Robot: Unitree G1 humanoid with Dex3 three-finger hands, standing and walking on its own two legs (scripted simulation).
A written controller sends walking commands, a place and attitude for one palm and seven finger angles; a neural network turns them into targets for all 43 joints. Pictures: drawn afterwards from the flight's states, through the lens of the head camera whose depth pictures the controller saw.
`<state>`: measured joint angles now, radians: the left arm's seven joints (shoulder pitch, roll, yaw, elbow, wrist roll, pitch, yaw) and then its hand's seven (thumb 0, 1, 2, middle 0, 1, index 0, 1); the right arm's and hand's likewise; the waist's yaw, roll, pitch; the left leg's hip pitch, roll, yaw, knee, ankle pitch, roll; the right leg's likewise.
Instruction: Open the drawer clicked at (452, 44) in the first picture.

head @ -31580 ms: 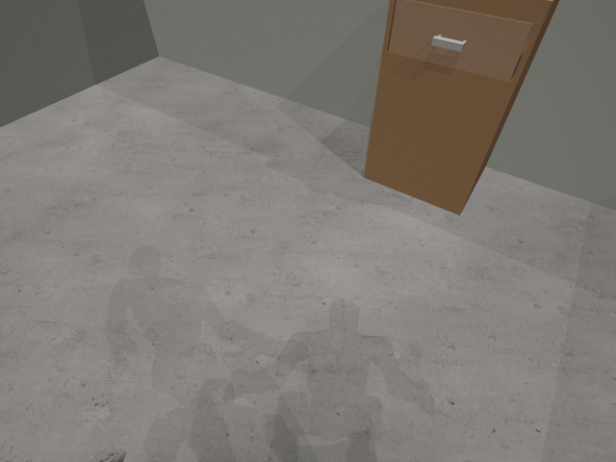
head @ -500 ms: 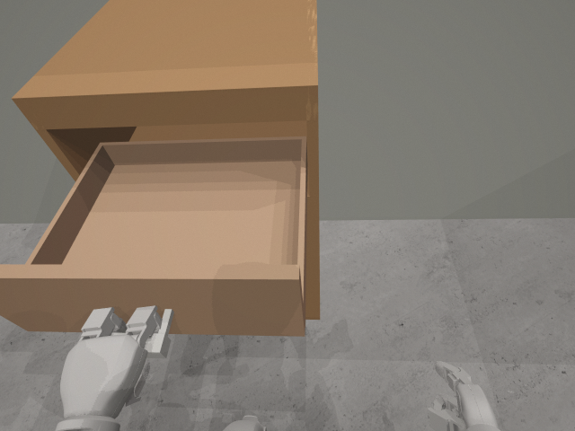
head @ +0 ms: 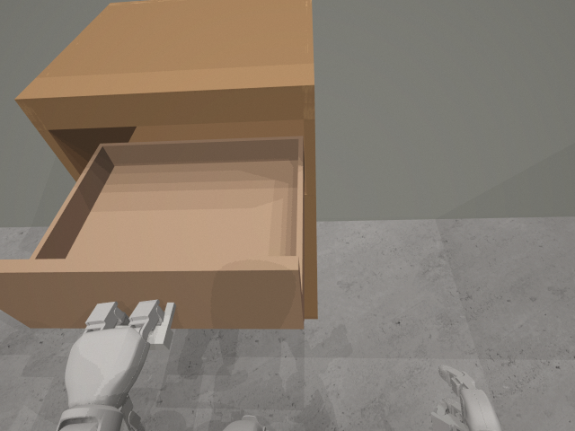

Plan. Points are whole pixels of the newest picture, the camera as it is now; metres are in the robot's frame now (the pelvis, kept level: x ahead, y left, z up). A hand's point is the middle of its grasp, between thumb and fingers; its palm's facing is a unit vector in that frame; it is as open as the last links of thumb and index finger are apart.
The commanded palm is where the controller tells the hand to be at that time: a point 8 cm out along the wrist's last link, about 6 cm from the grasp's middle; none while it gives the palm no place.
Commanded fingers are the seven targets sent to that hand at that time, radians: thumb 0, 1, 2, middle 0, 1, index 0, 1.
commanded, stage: lift the hand off the handle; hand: left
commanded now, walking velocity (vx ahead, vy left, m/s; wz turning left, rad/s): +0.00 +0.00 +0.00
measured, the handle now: (135, 323) +0.25 +0.24 +0.02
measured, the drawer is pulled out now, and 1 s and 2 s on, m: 0.30 0.30 0.23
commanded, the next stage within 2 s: open the thumb to release the handle in 0.60 s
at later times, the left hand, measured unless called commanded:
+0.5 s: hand (128, 370) +0.20 +0.23 +0.01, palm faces -0.11 -0.12 -0.99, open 13.4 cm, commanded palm +0.18 +0.24 +0.11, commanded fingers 0.00 -0.50 0.30 -0.30 -1.20 -0.30 -1.20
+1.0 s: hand (124, 369) +0.20 +0.24 +0.02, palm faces -0.05 -0.11 -0.99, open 13.3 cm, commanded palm +0.20 +0.24 +0.08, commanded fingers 0.00 -0.50 0.30 -0.19 -0.52 -0.19 -0.52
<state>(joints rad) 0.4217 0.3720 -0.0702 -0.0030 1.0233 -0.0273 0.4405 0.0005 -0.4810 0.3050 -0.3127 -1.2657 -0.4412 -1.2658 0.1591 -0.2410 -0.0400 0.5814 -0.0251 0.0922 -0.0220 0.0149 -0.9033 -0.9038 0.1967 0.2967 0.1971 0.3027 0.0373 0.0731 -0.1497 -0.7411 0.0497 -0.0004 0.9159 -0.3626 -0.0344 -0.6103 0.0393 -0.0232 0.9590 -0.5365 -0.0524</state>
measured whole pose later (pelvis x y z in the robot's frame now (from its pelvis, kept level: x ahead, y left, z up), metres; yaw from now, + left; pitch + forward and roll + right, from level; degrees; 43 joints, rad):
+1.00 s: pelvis +0.02 +0.02 +0.00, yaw -1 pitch +13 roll +0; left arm 0.61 0.43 -0.05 -0.20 0.99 -0.09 0.45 0.00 -0.49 0.30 -0.47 -0.99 -0.49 -1.03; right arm 0.16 -0.24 -0.05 0.57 -0.05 0.02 0.03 0.02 -0.90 -0.90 0.20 0.30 0.20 0.30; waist 0.03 0.08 -0.14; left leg -0.77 0.05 0.02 0.95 -0.41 -0.02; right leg -0.63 0.03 0.00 0.96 -0.56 -0.03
